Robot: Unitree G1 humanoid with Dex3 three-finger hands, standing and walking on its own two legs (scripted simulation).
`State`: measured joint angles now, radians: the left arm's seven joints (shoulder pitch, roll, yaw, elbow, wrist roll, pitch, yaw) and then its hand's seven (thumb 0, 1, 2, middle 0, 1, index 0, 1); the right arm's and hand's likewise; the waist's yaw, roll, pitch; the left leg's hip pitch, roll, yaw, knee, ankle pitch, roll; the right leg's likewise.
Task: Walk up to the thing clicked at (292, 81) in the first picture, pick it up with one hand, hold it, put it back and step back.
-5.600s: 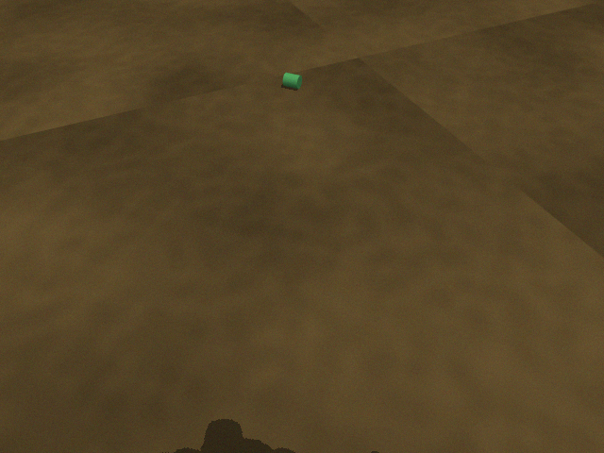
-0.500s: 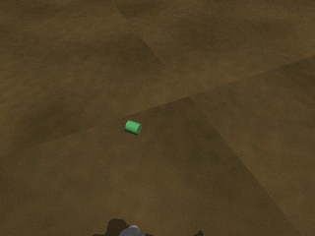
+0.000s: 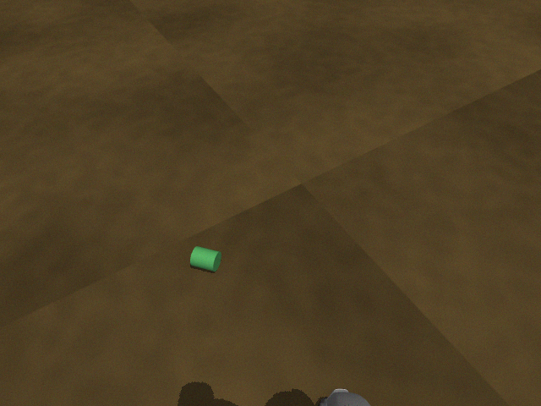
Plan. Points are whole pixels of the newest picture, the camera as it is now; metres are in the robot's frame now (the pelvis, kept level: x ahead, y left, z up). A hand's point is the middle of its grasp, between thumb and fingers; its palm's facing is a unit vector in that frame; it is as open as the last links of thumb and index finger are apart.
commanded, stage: walk up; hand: left
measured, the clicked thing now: (206, 258) +0.79 +0.28 -0.73
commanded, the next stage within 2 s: none
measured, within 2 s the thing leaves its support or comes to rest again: neither
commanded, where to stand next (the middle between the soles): +0.38 +0.04 m, yaw +1 degrees
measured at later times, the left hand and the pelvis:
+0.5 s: hand (96, 395) +0.19 +0.31 -0.15, palm faces +0.01 -0.93 -0.38, open 7.4 cm; pelvis +0.16 +0.03 -0.01, yaw +2 degrees
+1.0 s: hand (126, 293) +0.37 +0.30 -0.14, palm faces -0.08 -0.91 -0.41, open 7.4 cm; pelvis +0.28 +0.03 -0.01, yaw -1 degrees
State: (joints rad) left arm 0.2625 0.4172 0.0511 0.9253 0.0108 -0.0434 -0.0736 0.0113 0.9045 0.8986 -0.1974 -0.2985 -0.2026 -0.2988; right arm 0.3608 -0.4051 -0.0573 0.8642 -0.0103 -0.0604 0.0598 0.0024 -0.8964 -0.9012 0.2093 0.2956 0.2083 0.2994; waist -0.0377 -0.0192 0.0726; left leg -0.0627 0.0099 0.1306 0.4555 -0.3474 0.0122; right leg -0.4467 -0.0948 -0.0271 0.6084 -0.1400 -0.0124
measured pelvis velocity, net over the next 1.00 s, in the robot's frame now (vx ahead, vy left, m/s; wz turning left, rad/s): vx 0.28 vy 0.03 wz -0.02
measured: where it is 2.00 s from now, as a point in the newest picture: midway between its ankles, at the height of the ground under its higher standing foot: (267, 371)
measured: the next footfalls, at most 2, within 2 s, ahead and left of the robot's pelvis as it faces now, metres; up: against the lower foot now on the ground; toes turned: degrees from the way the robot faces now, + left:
right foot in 0.04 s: +0.17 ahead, -0.13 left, +0.00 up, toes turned -4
left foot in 0.48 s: +0.29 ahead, +0.16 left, +0.00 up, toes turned +6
